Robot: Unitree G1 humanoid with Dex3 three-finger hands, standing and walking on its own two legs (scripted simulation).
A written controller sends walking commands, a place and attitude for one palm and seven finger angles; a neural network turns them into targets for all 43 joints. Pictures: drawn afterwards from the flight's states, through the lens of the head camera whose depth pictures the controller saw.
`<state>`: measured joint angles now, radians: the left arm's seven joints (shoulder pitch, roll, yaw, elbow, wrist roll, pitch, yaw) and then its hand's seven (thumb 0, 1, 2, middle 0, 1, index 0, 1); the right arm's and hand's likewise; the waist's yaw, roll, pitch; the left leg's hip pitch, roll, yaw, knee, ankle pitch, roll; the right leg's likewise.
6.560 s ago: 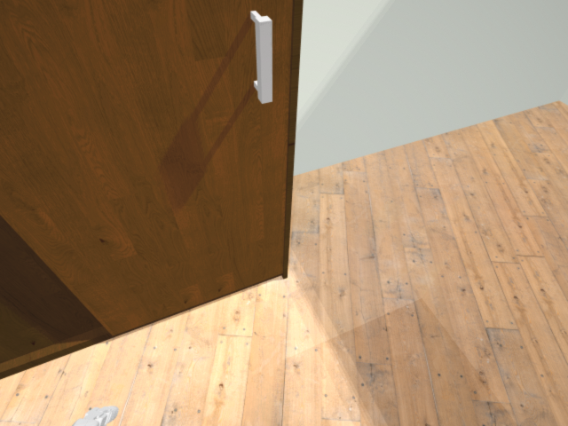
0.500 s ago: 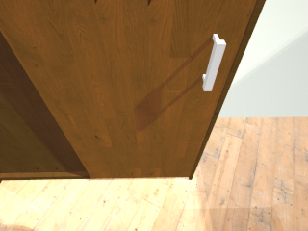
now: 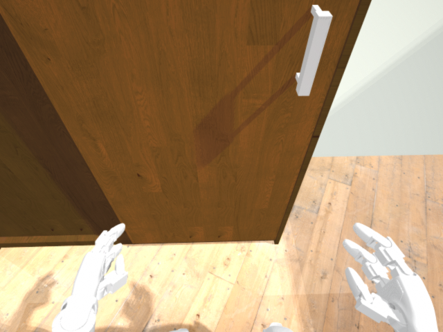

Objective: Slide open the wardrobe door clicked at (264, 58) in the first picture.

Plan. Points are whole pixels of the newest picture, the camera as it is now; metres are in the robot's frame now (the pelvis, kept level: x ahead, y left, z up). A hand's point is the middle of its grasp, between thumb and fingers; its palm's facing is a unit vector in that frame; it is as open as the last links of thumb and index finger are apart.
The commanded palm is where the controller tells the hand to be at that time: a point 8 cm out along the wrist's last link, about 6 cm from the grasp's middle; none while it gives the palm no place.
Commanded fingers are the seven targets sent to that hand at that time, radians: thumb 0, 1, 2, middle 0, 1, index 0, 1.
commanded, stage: raise the hand with hooked fingers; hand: right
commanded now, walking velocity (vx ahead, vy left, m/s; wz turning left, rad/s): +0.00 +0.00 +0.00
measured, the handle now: (309, 52) +0.58 -0.14 +0.23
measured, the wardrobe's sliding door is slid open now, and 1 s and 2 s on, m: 0.00 0.00 0.00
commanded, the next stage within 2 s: move the hooked fingers beside the handle in 1.72 s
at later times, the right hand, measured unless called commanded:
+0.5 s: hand (419, 253) +0.23 -0.26 +0.12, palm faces +0.00 +1.00 -0.06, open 11.3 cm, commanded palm +0.20 -0.30 +0.14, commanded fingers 0.00 0.15 -0.45 0.28 0.98 0.28 0.98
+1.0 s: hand out of the picture +0.26 -0.29 +0.21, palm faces +0.03 +1.00 -0.08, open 13.8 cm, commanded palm +0.23 -0.33 +0.22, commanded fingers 0.00 0.50 -0.30 0.30 1.20 0.30 1.20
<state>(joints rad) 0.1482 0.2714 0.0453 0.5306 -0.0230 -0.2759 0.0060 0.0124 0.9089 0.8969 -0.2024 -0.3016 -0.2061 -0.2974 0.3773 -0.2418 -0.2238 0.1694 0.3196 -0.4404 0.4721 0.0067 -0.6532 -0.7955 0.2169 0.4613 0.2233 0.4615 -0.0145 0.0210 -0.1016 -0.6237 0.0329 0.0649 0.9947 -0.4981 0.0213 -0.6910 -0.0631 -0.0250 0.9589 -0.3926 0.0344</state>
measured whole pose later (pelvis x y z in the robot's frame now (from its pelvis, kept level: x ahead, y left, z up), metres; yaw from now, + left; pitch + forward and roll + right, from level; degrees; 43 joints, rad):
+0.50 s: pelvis +0.01 -0.02 +0.03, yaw +0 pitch +2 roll +2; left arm 0.29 0.25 -0.05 0.64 -0.03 -0.33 0.07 0.02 0.90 0.90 -0.21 -0.30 -0.21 -0.30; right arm 0.28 -0.34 -0.35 0.03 0.37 -0.18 0.44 0.01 -0.07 -0.55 0.26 0.83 0.26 0.83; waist -0.01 -0.04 -0.05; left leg -0.40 0.02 0.08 0.76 -0.40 0.00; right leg -0.50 -0.06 -0.01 0.79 -0.33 0.01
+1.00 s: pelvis +0.01 -0.02 +0.05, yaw -2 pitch -4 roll +1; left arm 0.20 0.24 -0.11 0.62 -0.05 -0.29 0.10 0.01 0.90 0.90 -0.21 -0.30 -0.21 -0.30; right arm -0.02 -0.44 -0.42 0.10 0.35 0.07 0.50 -0.01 0.46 -0.32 0.30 1.17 0.30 1.17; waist -0.07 -0.04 0.00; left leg -0.16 0.03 0.09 0.53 -0.30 -0.01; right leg -0.27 -0.04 -0.01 0.57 -0.24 0.01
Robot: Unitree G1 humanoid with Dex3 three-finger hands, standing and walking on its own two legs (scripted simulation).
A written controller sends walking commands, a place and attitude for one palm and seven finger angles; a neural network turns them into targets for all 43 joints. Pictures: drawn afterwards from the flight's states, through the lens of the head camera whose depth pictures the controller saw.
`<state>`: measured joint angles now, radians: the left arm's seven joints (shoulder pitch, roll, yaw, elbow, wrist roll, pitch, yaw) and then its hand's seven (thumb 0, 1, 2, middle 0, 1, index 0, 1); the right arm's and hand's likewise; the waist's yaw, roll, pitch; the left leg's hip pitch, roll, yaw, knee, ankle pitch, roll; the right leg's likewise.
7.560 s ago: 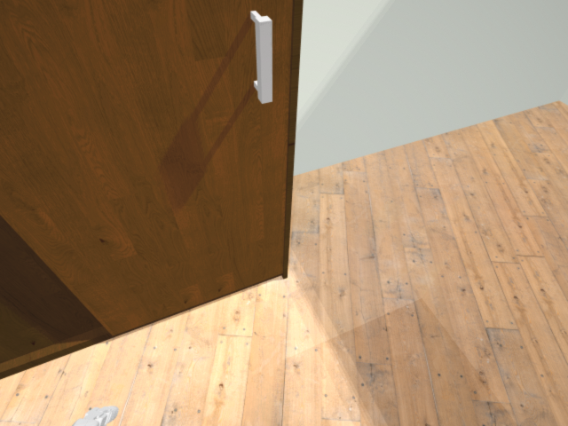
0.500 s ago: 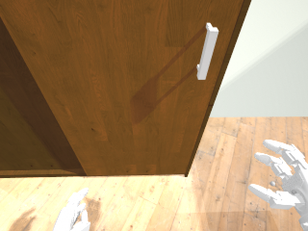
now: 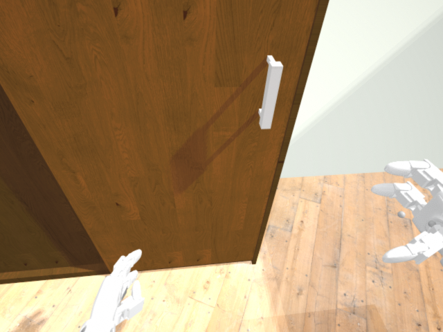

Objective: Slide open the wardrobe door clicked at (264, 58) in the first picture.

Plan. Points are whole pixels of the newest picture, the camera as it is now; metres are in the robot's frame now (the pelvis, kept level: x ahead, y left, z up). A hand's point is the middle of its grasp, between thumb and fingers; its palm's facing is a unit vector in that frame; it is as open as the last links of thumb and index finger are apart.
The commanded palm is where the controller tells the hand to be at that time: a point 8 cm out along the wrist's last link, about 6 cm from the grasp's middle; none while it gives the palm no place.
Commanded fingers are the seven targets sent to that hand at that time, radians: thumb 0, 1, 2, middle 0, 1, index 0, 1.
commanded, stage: raise the hand with hooked fingers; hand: right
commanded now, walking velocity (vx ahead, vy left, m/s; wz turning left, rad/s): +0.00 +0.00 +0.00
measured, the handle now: (267, 92) +0.57 -0.11 +0.18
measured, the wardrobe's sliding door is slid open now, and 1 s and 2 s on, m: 0.00 0.00 0.00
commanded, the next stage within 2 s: move the hooked fingers beside the handle in 0.72 s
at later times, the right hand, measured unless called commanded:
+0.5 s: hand (393, 183) +0.29 -0.26 +0.18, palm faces -0.02 +1.00 -0.06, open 14.0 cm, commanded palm +0.26 -0.30 +0.20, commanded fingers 0.00 0.50 -0.30 0.30 1.20 0.30 1.20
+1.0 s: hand (387, 174) +0.30 -0.25 +0.19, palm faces -0.02 +1.00 -0.04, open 14.0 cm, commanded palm +0.28 -0.29 +0.20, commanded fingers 0.00 0.50 -0.30 0.30 1.20 0.30 1.20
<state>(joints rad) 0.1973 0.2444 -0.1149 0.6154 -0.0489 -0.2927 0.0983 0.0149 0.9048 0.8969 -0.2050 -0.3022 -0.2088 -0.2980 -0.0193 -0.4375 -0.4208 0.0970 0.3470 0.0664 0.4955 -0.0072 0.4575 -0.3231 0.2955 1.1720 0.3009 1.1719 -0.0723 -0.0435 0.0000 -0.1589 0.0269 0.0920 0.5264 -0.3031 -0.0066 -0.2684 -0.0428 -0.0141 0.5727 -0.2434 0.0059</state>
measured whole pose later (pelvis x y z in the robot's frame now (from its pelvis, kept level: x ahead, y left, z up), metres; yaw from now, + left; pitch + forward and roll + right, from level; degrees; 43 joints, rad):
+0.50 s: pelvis +0.01 +0.01 +0.00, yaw +1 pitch -3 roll +0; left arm 0.22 0.30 -0.08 0.60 -0.07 -0.23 0.09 0.02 0.91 0.90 -0.20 -0.30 -0.21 -0.30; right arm -0.14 -0.49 -0.48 0.18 0.34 0.19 0.54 -0.01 0.50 -0.30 0.30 1.20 0.30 1.20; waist -0.05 -0.05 -0.01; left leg -0.14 0.01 0.08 0.49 -0.30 0.01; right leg -0.22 -0.05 -0.03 0.50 -0.22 0.02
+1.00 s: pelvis +0.01 +0.01 +0.01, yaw +0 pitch -4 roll +0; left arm 0.20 0.27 -0.10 0.62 -0.07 -0.21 0.11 0.02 0.91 0.90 -0.20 -0.30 -0.21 -0.30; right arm -0.23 -0.47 -0.42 0.22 0.32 0.20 0.51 -0.01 0.50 -0.30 0.30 1.20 0.30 1.20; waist -0.07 -0.05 -0.01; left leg -0.12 0.02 0.09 0.48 -0.30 0.01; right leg -0.21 -0.04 -0.02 0.49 -0.22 0.02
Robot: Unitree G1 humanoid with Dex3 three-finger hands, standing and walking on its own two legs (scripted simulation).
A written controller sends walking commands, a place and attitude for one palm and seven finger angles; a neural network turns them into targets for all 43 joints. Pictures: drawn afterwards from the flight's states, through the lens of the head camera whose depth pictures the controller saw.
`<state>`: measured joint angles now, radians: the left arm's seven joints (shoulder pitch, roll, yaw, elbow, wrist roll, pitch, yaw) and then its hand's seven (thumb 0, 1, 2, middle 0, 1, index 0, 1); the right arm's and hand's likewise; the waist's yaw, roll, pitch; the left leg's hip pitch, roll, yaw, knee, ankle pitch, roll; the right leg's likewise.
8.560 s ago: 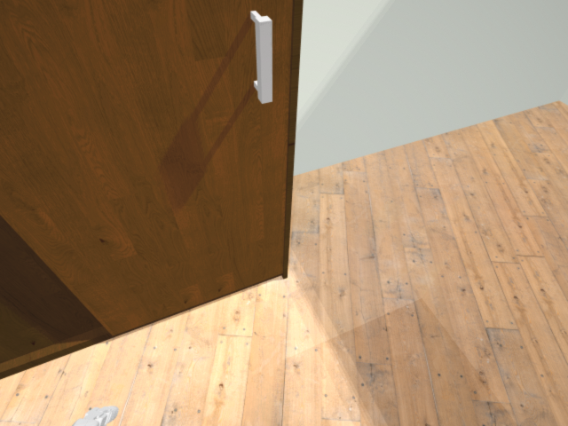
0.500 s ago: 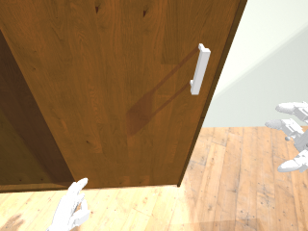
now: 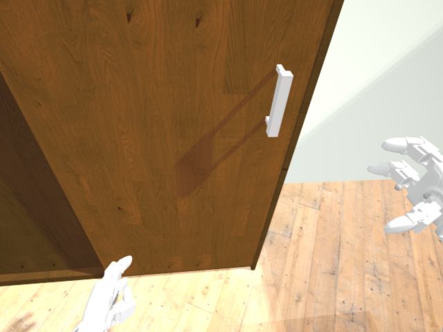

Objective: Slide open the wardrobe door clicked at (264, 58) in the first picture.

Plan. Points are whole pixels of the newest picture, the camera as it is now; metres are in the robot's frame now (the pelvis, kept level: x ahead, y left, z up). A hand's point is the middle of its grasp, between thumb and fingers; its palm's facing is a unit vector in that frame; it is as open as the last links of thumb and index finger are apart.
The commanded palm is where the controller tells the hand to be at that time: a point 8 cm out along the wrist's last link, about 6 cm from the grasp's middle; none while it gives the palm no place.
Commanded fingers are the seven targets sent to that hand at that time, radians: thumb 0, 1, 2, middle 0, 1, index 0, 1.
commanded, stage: move the hooked fingers beside the handle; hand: right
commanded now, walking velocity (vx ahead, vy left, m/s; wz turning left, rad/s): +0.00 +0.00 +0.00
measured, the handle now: (275, 101) +0.56 -0.12 +0.17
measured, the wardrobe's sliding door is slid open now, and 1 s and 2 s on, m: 0.00 0.00 0.00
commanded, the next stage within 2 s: none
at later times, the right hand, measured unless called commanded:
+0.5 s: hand (367, 158) +0.35 -0.25 +0.18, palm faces -0.03 +1.00 +0.00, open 14.0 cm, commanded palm +0.34 -0.29 +0.19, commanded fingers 0.00 0.50 -0.30 0.30 1.20 0.30 1.20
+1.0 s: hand (337, 131) +0.43 -0.22 +0.18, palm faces -0.06 +1.00 +0.01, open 14.0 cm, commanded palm +0.42 -0.27 +0.18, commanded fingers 0.00 0.50 -0.30 0.30 1.20 0.30 1.20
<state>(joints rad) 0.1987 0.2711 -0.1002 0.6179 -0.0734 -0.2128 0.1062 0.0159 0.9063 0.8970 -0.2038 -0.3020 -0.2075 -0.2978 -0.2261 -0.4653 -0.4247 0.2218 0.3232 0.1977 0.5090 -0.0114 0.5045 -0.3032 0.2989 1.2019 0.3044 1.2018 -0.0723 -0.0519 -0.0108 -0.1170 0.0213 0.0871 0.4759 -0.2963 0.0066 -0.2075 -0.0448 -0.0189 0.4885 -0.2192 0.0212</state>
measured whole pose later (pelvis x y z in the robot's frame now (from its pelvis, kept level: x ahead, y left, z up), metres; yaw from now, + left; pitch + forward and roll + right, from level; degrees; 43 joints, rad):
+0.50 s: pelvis +0.00 +0.00 +0.00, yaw +1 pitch -2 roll +0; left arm 0.25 0.29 -0.08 0.65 -0.07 -0.18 0.12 0.02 0.91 0.90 -0.20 -0.30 -0.21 -0.30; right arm -0.46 -0.48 -0.38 0.51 0.26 0.15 0.44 -0.01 0.50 -0.30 0.30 1.20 0.30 1.20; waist -0.02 -0.03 -0.02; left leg -0.17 0.02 0.07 0.48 -0.29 0.01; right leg -0.25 -0.05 -0.04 0.49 -0.21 0.02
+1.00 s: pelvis +0.00 -0.01 +0.00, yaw +2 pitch +2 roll +0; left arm 0.32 0.29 -0.05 0.68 -0.06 -0.15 0.10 0.01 0.91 0.90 -0.20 -0.30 -0.21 -0.30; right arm -0.75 -0.51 -0.35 0.87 0.19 0.03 0.39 -0.01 0.50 -0.30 0.30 1.20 0.30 1.20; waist 0.05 -0.02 -0.04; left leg -0.26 0.02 0.06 0.52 -0.30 0.00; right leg -0.34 -0.05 -0.05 0.54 -0.24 0.01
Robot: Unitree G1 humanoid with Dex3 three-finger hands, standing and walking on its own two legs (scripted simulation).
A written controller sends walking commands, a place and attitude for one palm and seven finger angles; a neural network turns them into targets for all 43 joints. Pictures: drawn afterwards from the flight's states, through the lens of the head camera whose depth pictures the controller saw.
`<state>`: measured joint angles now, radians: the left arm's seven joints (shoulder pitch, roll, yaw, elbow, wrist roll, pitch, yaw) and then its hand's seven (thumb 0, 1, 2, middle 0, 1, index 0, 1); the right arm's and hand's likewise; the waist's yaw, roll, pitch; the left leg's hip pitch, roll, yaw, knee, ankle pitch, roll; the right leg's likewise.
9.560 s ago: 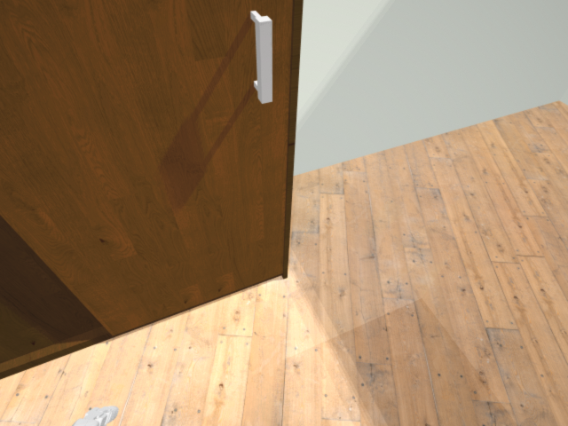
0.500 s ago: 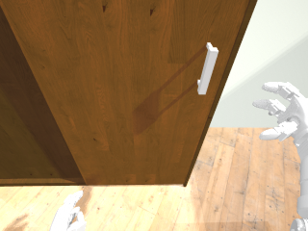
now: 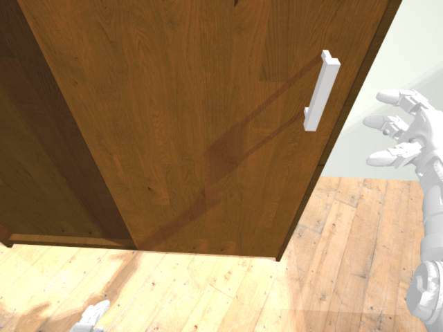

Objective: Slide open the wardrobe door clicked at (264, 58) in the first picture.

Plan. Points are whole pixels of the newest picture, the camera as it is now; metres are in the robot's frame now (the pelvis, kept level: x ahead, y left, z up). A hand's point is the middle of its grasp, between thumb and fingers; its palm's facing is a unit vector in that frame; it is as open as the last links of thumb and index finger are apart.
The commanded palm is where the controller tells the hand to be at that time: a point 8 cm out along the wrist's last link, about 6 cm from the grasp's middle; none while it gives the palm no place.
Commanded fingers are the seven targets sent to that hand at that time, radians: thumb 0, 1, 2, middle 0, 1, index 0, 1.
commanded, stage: move the hooked fingers beside the handle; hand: right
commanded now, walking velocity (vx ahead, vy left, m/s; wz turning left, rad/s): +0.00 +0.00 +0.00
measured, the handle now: (317, 91) +0.55 -0.13 +0.17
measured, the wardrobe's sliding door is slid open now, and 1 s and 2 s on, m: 0.00 0.00 0.00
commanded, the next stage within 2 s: feel for the door with the fingertips in 1.22 s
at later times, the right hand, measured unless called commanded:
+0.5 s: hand (359, 108) +0.49 -0.20 +0.18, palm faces -0.04 +1.00 +0.02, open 14.0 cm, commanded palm +0.47 -0.26 +0.18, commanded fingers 0.00 0.50 -0.30 0.30 1.20 0.30 1.20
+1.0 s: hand (360, 111) +0.49 -0.21 +0.17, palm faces -0.03 +1.00 +0.01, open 14.0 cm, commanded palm +0.48 -0.26 +0.18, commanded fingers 0.00 0.50 -0.30 0.30 1.20 0.30 1.20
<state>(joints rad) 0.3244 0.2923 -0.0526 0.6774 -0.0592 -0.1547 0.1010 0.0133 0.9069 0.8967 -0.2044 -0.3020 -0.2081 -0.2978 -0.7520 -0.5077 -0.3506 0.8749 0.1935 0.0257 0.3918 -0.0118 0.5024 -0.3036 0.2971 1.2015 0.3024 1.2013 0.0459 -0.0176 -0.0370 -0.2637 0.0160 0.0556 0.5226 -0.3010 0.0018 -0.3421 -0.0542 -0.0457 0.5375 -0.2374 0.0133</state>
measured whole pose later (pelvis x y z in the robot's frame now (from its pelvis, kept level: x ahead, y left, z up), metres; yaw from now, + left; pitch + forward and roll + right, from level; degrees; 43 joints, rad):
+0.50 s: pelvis +0.01 -0.01 -0.01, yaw +1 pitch +8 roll +1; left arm 0.41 0.30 -0.03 0.70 -0.03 -0.10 0.07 0.01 0.91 0.90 -0.20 -0.30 -0.21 -0.30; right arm -0.98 -0.55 -0.37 1.16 0.12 -0.08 0.34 -0.01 0.50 -0.30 0.30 1.20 0.30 1.20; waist 0.12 -0.02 -0.06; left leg -0.38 0.01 0.04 0.57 -0.32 0.00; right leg -0.46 -0.06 -0.06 0.60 -0.27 0.01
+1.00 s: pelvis +0.01 +0.00 -0.01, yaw +1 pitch +9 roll +1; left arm 0.39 0.30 -0.02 0.68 -0.04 -0.07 0.07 0.01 0.91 0.90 -0.20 -0.30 -0.21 -0.30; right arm -0.95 -0.55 -0.37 1.11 0.14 -0.09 0.35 -0.01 0.50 -0.30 0.30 1.20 0.30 1.20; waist 0.11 -0.02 -0.07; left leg -0.40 0.01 0.05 0.58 -0.33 0.00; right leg -0.49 -0.07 -0.05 0.63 -0.29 0.01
